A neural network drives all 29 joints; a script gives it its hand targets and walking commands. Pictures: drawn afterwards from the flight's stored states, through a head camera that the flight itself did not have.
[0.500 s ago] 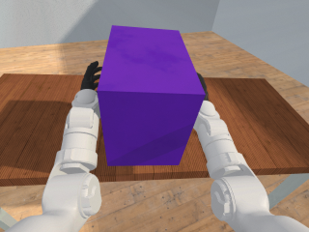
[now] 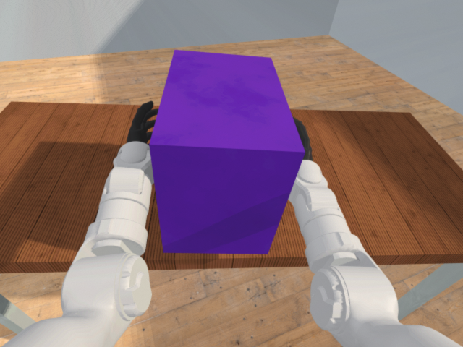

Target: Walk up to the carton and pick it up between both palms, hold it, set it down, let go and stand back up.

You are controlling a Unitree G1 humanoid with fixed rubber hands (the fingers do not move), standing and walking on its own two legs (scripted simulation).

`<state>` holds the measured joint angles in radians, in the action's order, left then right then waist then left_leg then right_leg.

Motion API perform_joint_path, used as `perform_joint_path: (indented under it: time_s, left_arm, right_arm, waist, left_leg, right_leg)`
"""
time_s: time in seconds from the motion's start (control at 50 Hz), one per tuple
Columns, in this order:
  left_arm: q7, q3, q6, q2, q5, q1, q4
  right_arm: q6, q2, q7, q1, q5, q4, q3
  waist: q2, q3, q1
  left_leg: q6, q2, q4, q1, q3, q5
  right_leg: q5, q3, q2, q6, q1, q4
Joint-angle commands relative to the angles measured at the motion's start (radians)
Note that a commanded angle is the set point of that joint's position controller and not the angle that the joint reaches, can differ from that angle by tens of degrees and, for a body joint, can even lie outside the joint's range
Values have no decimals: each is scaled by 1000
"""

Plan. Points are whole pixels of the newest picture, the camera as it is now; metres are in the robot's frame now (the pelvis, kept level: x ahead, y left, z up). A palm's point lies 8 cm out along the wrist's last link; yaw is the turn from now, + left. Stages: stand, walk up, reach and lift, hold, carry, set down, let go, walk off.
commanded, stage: set down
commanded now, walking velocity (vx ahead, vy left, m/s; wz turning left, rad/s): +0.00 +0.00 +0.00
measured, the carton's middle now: (220, 149) +0.44 +0.03 +0.12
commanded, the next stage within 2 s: none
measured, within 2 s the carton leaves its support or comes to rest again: rests again in 1.42 s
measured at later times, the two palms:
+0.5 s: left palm (142, 154) +0.42 +0.17 +0.12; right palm (292, 167) +0.41 -0.11 +0.11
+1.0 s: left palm (141, 163) +0.40 +0.17 +0.11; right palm (292, 177) +0.40 -0.11 +0.10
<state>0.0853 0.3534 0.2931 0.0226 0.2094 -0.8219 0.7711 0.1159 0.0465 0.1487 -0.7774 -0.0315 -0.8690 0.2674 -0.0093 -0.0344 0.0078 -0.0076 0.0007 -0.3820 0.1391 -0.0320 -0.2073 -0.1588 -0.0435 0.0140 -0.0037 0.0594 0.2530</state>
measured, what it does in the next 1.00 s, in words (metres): stands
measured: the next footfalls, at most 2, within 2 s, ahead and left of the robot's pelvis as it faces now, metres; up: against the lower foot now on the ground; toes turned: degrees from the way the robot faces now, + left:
none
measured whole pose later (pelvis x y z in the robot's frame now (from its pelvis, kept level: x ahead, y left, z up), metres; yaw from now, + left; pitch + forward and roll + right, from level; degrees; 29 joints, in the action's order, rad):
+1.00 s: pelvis +0.00 +0.00 +0.00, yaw -1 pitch +2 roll -2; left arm 0.07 0.38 0.10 0.01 0.22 -0.80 0.92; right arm 0.00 0.10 0.11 -0.70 -0.21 -0.86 0.40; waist 0.00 -0.05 0.04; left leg -0.01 0.00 -0.37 0.20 -0.02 -0.20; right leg -0.14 -0.03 0.01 -0.01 0.13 0.24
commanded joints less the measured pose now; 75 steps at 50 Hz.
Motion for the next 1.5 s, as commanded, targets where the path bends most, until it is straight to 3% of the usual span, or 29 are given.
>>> perform_joint_path:
  time_s: [0.0,0.18,0.38,0.46,0.66,0.88,0.98,1.2,1.48]
  left_arm:
    - [-197,-406,-84,-709,-98,-780,-101]
    - [-204,-370,-111,-684,-67,-752,-61]
    - [-175,-412,-158,-706,-71,-737,-91]
    - [-182,-390,-157,-695,-62,-692,-70]
    - [-181,-401,-203,-699,-65,-704,-55]
    - [-205,-309,-236,-665,-21,-679,47]
    - [-218,-261,-245,-636,5,-682,77]
    - [-212,-221,-289,-601,46,-664,76]
    - [-204,-209,-310,-591,81,-554,80]
  right_arm:
    - [-116,594,-119,-986,10,304,-338]
    - [-122,587,-127,-919,-34,252,-298]
    - [-162,601,-145,-889,-39,277,-327]
    - [-163,598,-144,-863,-50,267,-326]
    - [-196,606,-154,-835,-92,265,-311]
    - [-216,603,-170,-817,-157,231,-244]
    - [-229,585,-182,-810,-209,205,-174]
    - [-283,585,-202,-756,-292,183,-102]
    - [-327,569,-201,-629,-322,117,-86]
  waist:
    - [57,-646,-18]
    - [73,-608,-10]
    - [112,-706,7]
    - [85,-676,18]
    - [79,-717,6]
    - [54,-645,31]
    - [52,-607,31]
    - [67,-633,37]
    - [74,-591,31]
  left_leg:
    - [108,37,-7,-173,62,495]
    - [115,31,-5,-147,72,515]
    - [138,12,-62,-209,64,726]
    - [130,14,-46,-175,68,679]
    - [131,8,-46,-179,66,697]
    - [103,16,16,-74,94,521]
    - [95,17,48,-53,113,421]
    - [101,13,36,-59,134,465]
    - [111,0,5,-98,126,599]
  right_leg:
    - [404,-21,37,-21,-190,34]
    - [404,-21,33,-18,-186,34]
    - [468,-21,41,-8,-158,51]
    - [474,-20,37,-9,-179,51]
    - [482,-23,34,-10,-172,54]
    - [426,-23,16,-13,-223,45]
    - [336,-35,13,-12,-212,28]
    - [332,-50,11,-13,-202,36]
    - [366,-59,16,-12,-172,41]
